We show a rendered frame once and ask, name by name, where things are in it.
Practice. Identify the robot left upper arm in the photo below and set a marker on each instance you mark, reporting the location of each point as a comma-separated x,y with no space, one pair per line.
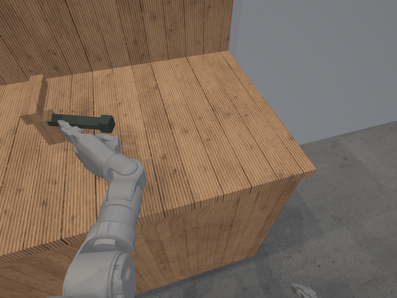
107,274

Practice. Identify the robot right hand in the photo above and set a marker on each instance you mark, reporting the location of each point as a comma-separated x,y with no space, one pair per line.
302,291

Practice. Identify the robot left forearm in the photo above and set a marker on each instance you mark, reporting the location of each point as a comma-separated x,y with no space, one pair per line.
114,229

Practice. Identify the robot left hand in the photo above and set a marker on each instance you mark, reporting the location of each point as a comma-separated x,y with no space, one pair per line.
92,150

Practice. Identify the tap lever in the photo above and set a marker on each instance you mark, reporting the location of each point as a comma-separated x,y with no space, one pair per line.
105,123

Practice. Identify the counter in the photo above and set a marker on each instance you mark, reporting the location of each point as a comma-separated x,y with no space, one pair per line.
219,164

